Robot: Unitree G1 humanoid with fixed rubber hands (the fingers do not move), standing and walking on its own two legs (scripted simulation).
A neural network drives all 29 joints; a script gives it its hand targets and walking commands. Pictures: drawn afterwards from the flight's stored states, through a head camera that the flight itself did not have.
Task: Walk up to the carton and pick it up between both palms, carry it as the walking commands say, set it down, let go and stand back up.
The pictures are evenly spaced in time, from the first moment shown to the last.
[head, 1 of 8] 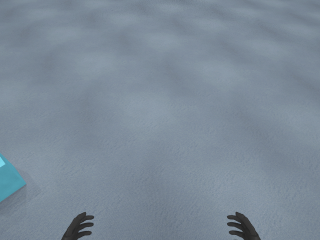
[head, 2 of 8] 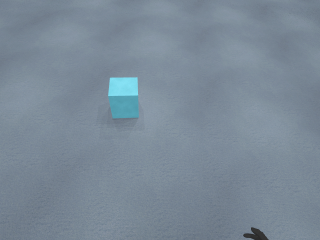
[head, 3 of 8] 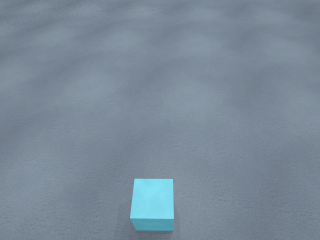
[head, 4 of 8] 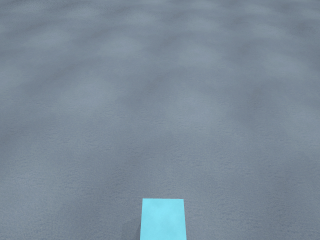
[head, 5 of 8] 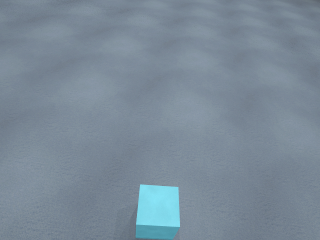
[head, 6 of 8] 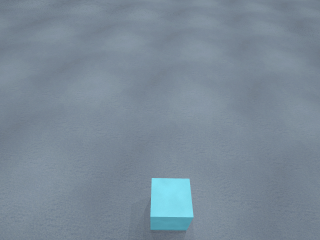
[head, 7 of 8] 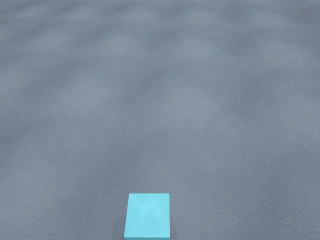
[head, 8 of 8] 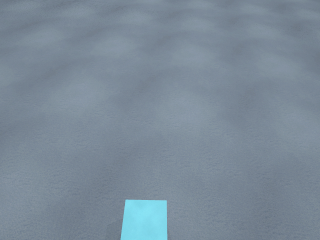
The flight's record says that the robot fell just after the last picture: no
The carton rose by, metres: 0.00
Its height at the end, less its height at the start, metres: +0.00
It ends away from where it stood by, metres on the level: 0.00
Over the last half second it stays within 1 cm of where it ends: yes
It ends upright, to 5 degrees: yes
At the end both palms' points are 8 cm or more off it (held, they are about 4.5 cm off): yes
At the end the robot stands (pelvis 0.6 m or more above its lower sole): yes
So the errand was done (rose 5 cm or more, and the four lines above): no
